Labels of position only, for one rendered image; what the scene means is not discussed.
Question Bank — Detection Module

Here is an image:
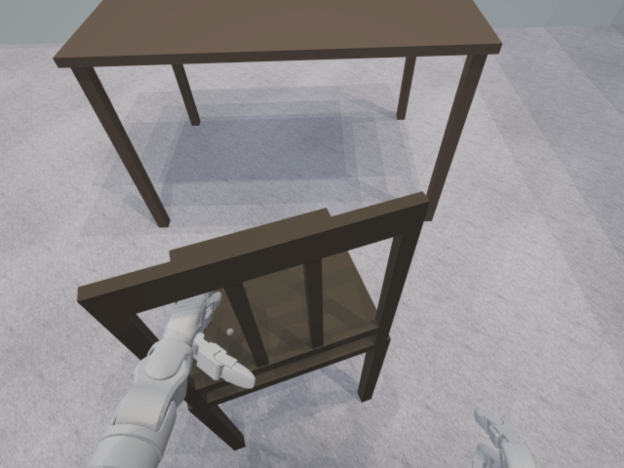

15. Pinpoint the chair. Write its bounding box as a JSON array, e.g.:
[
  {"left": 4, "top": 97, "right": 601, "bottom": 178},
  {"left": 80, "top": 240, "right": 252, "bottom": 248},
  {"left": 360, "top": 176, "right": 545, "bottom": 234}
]
[{"left": 77, "top": 191, "right": 430, "bottom": 450}]

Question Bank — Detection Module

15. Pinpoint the robot left forearm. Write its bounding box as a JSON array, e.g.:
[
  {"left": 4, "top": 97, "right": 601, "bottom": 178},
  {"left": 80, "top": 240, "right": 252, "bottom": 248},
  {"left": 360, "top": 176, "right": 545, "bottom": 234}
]
[{"left": 85, "top": 339, "right": 193, "bottom": 468}]

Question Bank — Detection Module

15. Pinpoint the table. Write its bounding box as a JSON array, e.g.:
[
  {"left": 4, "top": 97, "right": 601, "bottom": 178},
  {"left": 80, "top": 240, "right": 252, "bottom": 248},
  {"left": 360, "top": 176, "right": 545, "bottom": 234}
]
[{"left": 53, "top": 0, "right": 502, "bottom": 228}]

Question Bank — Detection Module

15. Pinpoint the robot right hand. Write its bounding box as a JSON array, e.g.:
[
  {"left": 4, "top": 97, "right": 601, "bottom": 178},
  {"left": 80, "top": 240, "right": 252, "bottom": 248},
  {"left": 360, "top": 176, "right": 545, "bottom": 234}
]
[{"left": 467, "top": 409, "right": 538, "bottom": 468}]

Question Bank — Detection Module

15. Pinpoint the robot left hand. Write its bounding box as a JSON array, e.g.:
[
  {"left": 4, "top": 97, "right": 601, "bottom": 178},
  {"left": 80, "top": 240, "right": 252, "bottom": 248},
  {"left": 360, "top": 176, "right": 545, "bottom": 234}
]
[{"left": 161, "top": 291, "right": 255, "bottom": 389}]

